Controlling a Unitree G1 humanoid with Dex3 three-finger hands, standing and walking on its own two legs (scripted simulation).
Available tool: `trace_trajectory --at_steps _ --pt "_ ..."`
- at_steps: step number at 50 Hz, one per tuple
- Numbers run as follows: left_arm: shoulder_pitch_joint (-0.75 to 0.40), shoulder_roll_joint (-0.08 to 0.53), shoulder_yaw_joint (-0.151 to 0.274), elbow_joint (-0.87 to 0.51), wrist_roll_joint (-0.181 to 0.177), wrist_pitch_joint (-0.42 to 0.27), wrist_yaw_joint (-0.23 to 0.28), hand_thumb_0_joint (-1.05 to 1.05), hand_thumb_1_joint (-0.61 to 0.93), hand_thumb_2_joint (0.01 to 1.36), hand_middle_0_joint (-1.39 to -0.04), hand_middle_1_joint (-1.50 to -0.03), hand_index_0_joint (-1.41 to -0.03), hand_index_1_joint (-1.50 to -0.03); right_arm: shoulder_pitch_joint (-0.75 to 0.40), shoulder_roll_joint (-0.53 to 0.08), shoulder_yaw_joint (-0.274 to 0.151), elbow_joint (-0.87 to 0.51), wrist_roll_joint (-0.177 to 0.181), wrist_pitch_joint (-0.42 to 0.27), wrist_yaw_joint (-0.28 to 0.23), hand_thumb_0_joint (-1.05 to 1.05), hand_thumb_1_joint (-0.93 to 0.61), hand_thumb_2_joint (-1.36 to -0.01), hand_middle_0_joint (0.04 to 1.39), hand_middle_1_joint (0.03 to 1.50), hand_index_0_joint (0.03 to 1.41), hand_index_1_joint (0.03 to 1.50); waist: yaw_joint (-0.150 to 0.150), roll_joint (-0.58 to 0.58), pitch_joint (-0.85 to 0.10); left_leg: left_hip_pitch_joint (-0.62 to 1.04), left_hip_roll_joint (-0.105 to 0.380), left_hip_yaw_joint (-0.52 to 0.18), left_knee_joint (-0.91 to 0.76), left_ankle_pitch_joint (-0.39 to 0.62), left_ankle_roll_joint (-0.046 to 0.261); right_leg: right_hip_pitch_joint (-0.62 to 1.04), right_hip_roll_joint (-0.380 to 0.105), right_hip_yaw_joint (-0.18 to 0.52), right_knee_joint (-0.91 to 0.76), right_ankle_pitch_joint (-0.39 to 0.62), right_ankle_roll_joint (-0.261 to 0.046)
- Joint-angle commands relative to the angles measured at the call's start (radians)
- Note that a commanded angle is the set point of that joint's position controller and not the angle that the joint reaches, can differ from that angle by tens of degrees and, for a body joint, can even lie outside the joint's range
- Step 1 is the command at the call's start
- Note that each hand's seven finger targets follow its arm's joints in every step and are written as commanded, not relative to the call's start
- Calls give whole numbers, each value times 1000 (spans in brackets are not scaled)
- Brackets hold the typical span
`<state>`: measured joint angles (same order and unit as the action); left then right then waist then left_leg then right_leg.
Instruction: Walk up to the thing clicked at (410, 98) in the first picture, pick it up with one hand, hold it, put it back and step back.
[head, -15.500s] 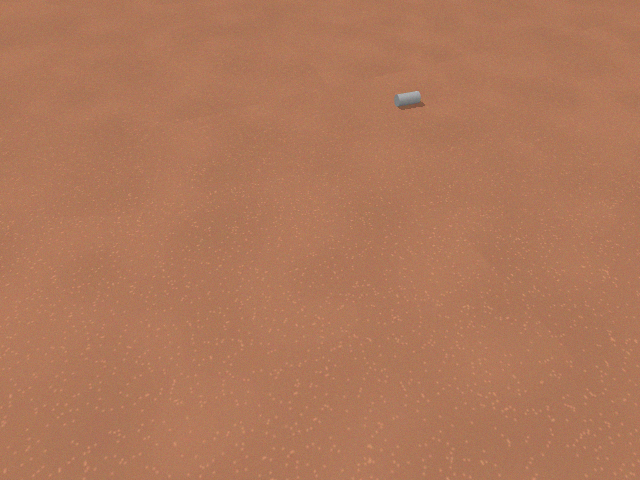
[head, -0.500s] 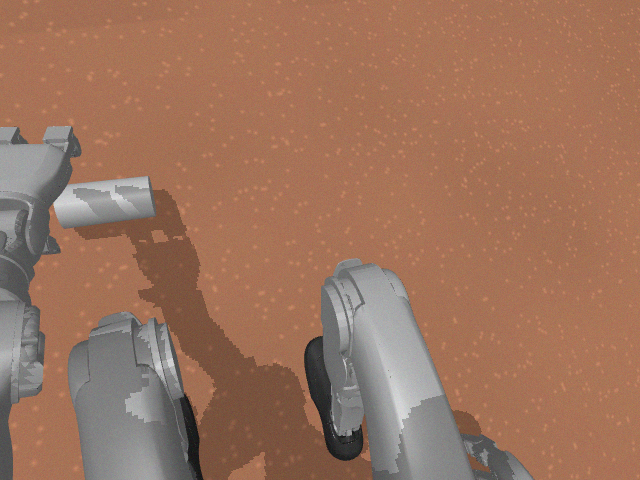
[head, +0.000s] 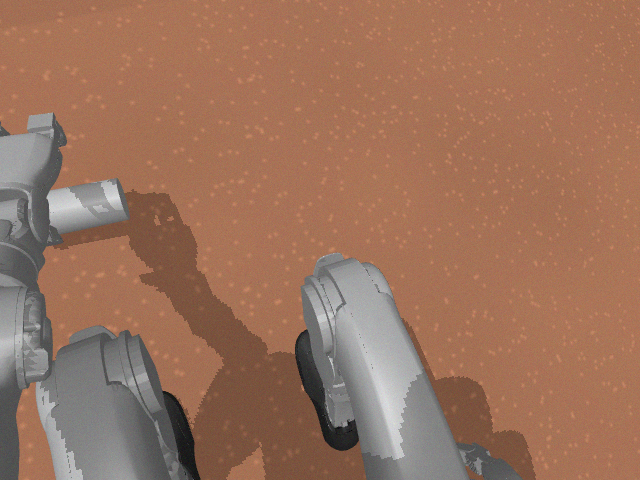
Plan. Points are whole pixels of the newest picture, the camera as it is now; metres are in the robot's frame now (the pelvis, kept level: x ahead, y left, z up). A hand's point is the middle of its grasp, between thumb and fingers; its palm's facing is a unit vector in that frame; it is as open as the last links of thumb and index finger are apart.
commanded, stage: approach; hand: left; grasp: from above
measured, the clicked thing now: (76, 208) +0.52 +0.20 -0.30
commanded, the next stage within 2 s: rest palm in 0.04 s
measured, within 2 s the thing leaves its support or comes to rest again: neither
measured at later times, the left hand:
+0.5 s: hand (50, 213) +0.49 +0.21 -0.20, palm faces -0.50 -0.02 -0.87, open 13.6 cm
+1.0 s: hand (58, 214) +0.50 +0.22 -0.25, palm faces -0.48 -0.06 -0.88, open 13.1 cm
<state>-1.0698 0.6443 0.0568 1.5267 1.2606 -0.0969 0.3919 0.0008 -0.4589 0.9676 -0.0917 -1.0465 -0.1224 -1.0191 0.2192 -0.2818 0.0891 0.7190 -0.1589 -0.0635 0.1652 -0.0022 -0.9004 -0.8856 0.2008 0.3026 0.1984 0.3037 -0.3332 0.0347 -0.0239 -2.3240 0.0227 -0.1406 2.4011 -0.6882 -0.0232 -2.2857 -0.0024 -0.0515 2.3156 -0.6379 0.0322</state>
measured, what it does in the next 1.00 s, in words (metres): stands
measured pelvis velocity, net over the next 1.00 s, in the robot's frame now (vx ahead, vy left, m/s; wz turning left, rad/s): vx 0.01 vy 0.01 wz -0.07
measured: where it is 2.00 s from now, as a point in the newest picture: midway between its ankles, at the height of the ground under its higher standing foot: (260, 443)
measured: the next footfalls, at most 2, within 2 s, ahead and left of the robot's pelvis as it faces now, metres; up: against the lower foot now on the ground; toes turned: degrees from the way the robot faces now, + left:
none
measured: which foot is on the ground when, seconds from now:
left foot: down 0.00-1.00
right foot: down 0.00-1.00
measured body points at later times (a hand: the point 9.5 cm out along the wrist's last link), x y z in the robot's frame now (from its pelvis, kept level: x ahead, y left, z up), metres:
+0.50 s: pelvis +0.00 +0.00 -0.01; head +0.26 +0.07 +0.35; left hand +0.51 +0.21 -0.15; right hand +0.02 -0.27 -0.09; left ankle +0.07 +0.13 -0.30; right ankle +0.11 -0.13 -0.30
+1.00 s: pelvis +0.01 +0.01 -0.03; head +0.29 +0.06 +0.32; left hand +0.52 +0.22 -0.20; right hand -0.01 -0.25 -0.10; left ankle +0.07 +0.13 -0.30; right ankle +0.11 -0.13 -0.30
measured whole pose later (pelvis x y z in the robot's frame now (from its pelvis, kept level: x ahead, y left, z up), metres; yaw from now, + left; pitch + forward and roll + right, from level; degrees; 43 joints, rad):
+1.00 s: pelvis +0.01 +0.01 -0.03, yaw -4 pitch +32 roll -10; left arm -1.09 0.80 0.10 1.68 1.31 -0.19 0.55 0.00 -0.37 1.00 -0.11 -1.07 -0.15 -1.03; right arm 0.19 -0.31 0.17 0.72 -0.26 -0.18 0.28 0.00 -0.90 -0.89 0.20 0.30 0.20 0.30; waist -0.39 -0.04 0.11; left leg -2.36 0.02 -0.21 2.53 -0.73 -0.03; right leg -2.30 0.01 -0.10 2.39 -0.66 0.05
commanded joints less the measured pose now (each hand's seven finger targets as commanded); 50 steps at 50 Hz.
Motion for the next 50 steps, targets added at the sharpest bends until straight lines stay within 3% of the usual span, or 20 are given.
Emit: trace_trajectory --at_steps 1,2,4,5,7,8,10,12,16,17,20,21,25,29,33,38,39,40,45,50 --pt "-430 98 -98 -259 -45 -50 -2 0 -489 957 -62 -1091 -100 -1051 213 -229 -87 7 2 -11 -10 0 -905 -895 200 300 200 300 -46 218 -740 428 -36 117 -200 155 58 475 37 -76 -262 189 -59" --pt "-469 151 -82 -313 -49 -68 2 0 -471 946 -65 -1099 -110 -1052 222 -237 -95 14 1 -13 -13 0 -905 -894 200 300 200 300 -44 228 -765 443 -34 113 -201 147 56 483 38 -77 -263 179 -56" --pt "-412 209 -51 -311 -37 -74 19 0 -472 957 -62 -1087 -103 -1043 237 -253 -111 10 6 -10 -26 0 -902 -894 200 300 200 300 -3 252 -808 475 -36 112 -221 152 50 495 33 -79 -267 171 -60" --pt "-392 206 -53 -284 -22 -72 24 0 -457 976 -71 -1095 -111 -1052 239 -255 -114 14 5 -8 -28 0 -902 -894 200 300 200 300 -2 254 -787 492 -34 113 -227 148 47 473 31 -86 -266 165 -64" --pt "-417 138 -84 -250 -2 -68 33 0 -432 1063 -108 -1117 -132 -1091 240 -242 -110 23 5 -4 -27 0 -902 -893 200 300 200 300 -18 260 -755 505 -32 108 -242 147 45 425 34 -100 -258 175 -69" --pt "-441 117 -99 -206 -3 -69 33 0 -431 1059 -110 -1111 -138 -1082 235 -234 -99 35 -1 -7 -23 0 -903 -897 200 300 200 300 -44 237 -695 470 -31 106 -229 125 47 400 39 -105 -253 162 -69" --pt "-391 145 -77 -150 0 -64 46 0 -463 998 -63 -1064 -88 -1038 232 -245 -90 32 3 -8 -28 0 -897 -898 200 300 200 300 -22 214 -644 417 -38 105 -240 122 54 387 35 -106 -261 152 -67" --pt "-335 111 -105 -37 15 -54 45 0 -453 975 -66 -1055 -96 -1024 205 -243 -78 30 1 -9 -28 0 -895 -897 200 300 200 300 -30 186 -575 385 -38 105 -237 103 57 358 39 -110 -256 135 -66" --pt "-352 176 -68 3 28 -65 59 0 -437 985 -63 -1074 -98 -1037 205 -259 -63 22 -10 -15 -26 0 -893 -895 200 300 200 300 -33 164 -571 378 -42 99 -223 113 61 372 39 -112 -237 147 -61" --pt "-373 159 -81 9 38 -70 62 0 -444 988 -66 -1070 -97 -1038 204 -258 -57 11 -15 -21 -22 0 -895 -897 200 300 200 300 -54 184 -554 380 -42 100 -215 112 60 361 35 -112 -228 149 -61" --pt "-396 170 -82 13 53 -88 89 0 -451 938 -55 -1049 -92 -1010 193 -264 -46 -2 -27 -33 -14 0 -896 -897 200 300 200 300 -65 219 -568 420 -40 94 -209 111 52 347 39 -123 -211 146 -62" --pt "-406 222 -46 -3 58 -97 108 0 -438 931 -51 -1059 -95 -1013 199 -265 -43 6 -33 -35 -13 0 -895 -897 200 300 200 300 -61 241 -593 441 -37 87 -209 126 49 353 42 -130 -206 156 -62" --pt "-419 244 -25 -12 86 -115 165 0 -454 944 -57 -1030 -88 -997 198 -277 -26 4 -67 -59 11 0 -896 -898 200 300 199 300 -90 316 -609 491 -34 85 -179 172 40 363 39 -142 -172 210 -60" --pt "-407 296 15 -40 94 -114 219 0 -455 937 -57 -1009 -84 -979 188 -293 -24 3 -88 -80 34 0 -895 -898 200 300 199 300 -87 375 -623 511 -29 82 -171 161 35 352 41 -152 -160 204 -63" --pt "-381 306 43 -35 91 -94 241 0 -403 1008 -94 -1045 -118 -1020 204 -305 -24 11 -103 -94 65 0 -895 -897 200 299 199 299 -104 376 -636 519 -24 81 -137 216 35 368 42 -156 -143 265 -55" --pt "-317 326 65 41 60 -69 234 0 -376 1011 -110 -1063 -137 -1034 219 -311 -13 24 -101 -105 91 0 -898 -898 200 300 200 300 -96 315 -597 427 -23 75 -115 204 46 404 47 -156 -146 264 -52" --pt "-314 320 47 28 53 -70 227 0 -373 1016 -110 -1062 -137 -1032 212 -316 -17 22 -100 -106 95 0 -896 -897 200 300 200 300 -91 317 -601 415 -21 74 -116 196 49 425 52 -151 -154 259 -49" --pt "-301 339 70 46 51 -68 226 0 -375 1014 -109 -1065 -136 -1036 218 -323 -14 23 -101 -109 95 0 -898 -898 200 300 200 300 -90 300 -589 414 -22 73 -108 202 48 411 48 -159 -154 259 -51" --pt "-286 338 56 40 33 -84 201 0 -385 996 -98 -1069 -129 -1035 223 -326 -7 24 -96 -110 108 0 -898 -899 200 300 200 300 -98 284 -594 397 -19 63 -103 219 51 464 56 -157 -155 275 -49" --pt "-327 332 41 48 49 -114 211 0 -373 994 -97 -1087 -134 -1047 217 -326 6 28 -99 -113 109 0 -899 -900 200 300 200 300 -118 297 -557 424 -18 49 -106 188 45 410 59 -178 -148 244 -51"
